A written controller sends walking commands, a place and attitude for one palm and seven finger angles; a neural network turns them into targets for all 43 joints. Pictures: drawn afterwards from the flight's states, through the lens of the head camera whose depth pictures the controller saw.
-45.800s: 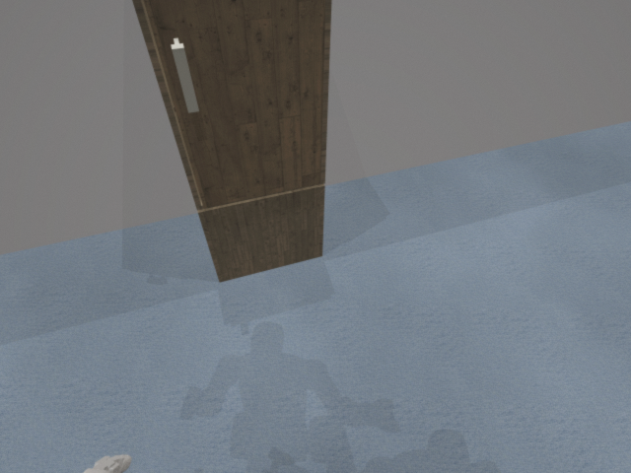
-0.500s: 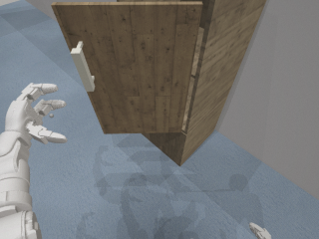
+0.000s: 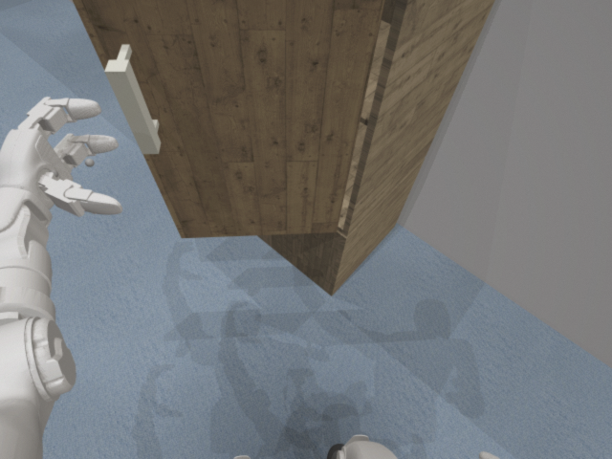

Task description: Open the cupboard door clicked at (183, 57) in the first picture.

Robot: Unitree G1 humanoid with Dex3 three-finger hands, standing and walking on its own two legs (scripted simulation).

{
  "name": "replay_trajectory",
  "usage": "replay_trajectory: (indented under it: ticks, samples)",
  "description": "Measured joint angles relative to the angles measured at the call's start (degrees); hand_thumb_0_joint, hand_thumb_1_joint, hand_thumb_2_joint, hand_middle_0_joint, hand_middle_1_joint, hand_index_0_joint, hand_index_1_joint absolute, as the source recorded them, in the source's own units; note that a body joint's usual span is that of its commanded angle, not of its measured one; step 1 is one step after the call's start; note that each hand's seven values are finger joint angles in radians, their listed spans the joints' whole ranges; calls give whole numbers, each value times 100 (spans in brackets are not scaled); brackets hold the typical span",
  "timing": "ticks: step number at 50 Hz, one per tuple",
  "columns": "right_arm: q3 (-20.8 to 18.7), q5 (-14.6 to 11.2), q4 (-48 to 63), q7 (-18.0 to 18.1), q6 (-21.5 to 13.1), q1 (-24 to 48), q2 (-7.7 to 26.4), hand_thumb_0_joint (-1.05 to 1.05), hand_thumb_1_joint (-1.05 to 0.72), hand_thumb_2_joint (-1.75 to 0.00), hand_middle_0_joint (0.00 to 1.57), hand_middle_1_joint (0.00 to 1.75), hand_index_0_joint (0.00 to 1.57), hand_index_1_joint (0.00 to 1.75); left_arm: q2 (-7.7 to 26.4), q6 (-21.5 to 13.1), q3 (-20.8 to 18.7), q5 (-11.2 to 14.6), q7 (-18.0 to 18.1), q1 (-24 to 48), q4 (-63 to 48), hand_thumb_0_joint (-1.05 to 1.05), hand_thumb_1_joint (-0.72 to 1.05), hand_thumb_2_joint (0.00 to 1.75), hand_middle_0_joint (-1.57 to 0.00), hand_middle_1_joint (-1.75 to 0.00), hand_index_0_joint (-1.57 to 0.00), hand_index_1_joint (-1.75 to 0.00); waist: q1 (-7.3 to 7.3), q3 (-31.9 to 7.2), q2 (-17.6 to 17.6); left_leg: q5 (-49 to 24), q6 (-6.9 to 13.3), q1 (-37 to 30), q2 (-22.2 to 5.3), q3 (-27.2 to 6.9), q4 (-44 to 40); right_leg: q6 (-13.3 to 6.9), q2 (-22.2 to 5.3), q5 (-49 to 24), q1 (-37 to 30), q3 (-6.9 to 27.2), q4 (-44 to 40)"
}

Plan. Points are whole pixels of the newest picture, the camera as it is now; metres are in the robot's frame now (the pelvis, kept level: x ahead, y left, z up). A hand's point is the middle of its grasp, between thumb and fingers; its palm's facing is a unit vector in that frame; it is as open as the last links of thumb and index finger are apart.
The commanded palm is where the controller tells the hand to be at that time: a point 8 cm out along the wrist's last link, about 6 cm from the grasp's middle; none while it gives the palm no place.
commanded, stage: move the hooked fingers beside the handle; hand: left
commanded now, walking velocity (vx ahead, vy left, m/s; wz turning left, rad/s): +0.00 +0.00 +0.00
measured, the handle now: (138, 101) +0.59 +0.24 +0.10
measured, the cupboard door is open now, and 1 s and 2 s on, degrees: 45 45 45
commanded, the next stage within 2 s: slide the fingers in behind the handle in 1.78 s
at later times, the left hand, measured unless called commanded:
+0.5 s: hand (93, 115) +0.54 +0.28 +0.11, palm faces +0.02 -1.00 +0.02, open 14.0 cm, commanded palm +0.52 +0.33 +0.11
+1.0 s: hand (95, 119) +0.54 +0.28 +0.11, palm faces +0.03 -1.00 +0.01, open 14.0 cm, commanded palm +0.52 +0.32 +0.10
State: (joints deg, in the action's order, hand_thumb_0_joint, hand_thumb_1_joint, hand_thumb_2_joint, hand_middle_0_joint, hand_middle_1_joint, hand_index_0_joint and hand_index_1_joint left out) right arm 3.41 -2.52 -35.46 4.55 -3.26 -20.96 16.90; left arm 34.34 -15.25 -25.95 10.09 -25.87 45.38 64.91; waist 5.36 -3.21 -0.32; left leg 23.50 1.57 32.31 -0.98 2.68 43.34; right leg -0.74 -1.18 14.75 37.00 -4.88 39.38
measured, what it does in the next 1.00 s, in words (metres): stands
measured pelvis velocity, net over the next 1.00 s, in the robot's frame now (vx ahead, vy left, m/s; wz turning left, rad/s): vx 0.04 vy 0.02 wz -0.03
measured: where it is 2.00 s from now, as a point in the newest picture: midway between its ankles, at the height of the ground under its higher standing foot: outside the picture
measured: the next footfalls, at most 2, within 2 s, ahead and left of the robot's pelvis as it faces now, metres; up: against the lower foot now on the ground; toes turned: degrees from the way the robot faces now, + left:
none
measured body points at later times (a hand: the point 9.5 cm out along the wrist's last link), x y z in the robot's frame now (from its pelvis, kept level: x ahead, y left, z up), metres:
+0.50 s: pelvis +0.02 +0.01 -0.01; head +0.16 +0.04 +0.42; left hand +0.53 +0.34 +0.12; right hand -0.02 -0.26 -0.10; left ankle -0.03 +0.10 -0.71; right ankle +0.04 -0.12 -0.71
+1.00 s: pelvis +0.04 +0.02 -0.01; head +0.16 +0.04 +0.42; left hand +0.53 +0.34 +0.11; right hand +0.03 -0.25 -0.11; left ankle -0.03 +0.10 -0.71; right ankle +0.04 -0.12 -0.71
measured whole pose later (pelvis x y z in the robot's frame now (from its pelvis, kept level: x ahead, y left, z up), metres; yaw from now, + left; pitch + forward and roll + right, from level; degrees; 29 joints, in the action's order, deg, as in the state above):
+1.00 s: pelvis +0.04 +0.02 -0.01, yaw -2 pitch +20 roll -4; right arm 3.0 -0.4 -33.0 1.3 6.7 -25.0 15.8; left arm 40.9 -14.6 -29.5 6.7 -25.4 52.5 67.4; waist 9.1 -5.6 -1.7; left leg 27.9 2.0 39.6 -2.5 1.3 47.6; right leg 0.4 0.8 16.8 42.5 -5.2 39.3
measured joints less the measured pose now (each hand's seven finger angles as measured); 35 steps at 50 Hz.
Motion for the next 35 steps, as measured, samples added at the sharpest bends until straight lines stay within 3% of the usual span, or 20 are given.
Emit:
replay_trajectory:
  ticks: [4, 8, 16, 25, 30, 35]
  samples:
    - [5, 29, -4, -5, 95, -84, -5, 1, -91, -90, 21, 30, 20, 30, 227, -45, -87, -151, 41, 228, 196, -1, -50, 30, -30, -120, -30, -120, 90, 55, 4, 27, 10, 188, -18, -6, 97, 7, 14, -8, 161, -6, 35]
    - [16, 51, -90, 3, 186, -192, 9, 1, -91, -90, 21, 30, 20, 30, 414, -183, -135, -142, -28, 520, 378, -1, -50, 30, -30, -120, -30, -120, 166, 56, 17, 64, 16, 357, -37, -27, 183, 15, 30, -5, 296, -25, 56]
    - [34, 96, -80, 19, 366, -366, 100, 1, -91, -90, 21, 30, 20, 30, 935, 44, -139, -347, -116, 1180, 937, -1, -50, 30, -30, -120, -30, -120, 427, 49, 9, 130, 48, 729, -58, -55, 323, 45, 47, -1, 610, -51, 80]
    - [36, 183, 42, -67, 636, -550, 96, 0, -91, -90, 21, 30, 20, 30, 1280, 0, -443, -509, -124, 1465, 1014, -1, -50, 30, -30, -120, -30, -120, 619, -10, 3, 263, 73, 997, -131, -31, 449, 82, 123, 35, 846, -24, 78]
    - [34, 208, 103, -117, 790, -643, 45, 0, -91, -90, 21, 30, 20, 30, 1363, 105, -399, -549, -139, 1482, 979, -1, -50, 30, -30, -120, -30, -120, 637, -55, -59, 322, 83, 1047, -148, -49, 464, 107, 143, 63, 864, -38, 32]
    - [35, 230, 140, -190, 908, -694, -27, 0, -91, -90, 21, 30, 20, 30, 1204, 127, -395, -428, -200, 1242, 779, -1, -50, 30, -30, -120, -30, -120, 562, -112, -95, 372, 94, 1004, -157, -37, 439, 128, 160, 98, 825, -17, -4]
